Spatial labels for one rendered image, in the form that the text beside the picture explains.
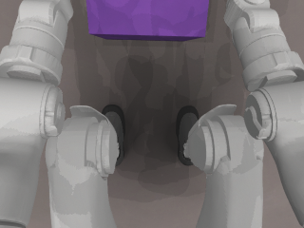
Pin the left robot foot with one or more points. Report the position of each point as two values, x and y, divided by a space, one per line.
116 116

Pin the carton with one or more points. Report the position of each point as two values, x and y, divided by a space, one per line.
147 20

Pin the left robot upper arm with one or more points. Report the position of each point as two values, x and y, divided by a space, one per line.
30 113

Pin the right robot forearm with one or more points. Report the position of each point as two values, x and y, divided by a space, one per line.
261 45

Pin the robot right thigh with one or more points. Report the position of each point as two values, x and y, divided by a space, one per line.
226 152

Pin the left robot forearm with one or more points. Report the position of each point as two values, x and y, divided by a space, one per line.
38 41

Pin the right robot upper arm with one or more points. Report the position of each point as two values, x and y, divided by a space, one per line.
275 114

